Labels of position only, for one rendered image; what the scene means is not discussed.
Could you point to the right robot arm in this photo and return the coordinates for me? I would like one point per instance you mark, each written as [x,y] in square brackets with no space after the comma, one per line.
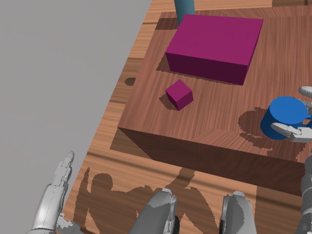
[305,223]

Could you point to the left robot hand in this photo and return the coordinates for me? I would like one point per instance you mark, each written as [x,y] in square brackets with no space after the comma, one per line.
[48,214]

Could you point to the right robot hand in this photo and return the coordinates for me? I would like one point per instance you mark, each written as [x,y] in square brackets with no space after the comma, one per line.
[301,134]

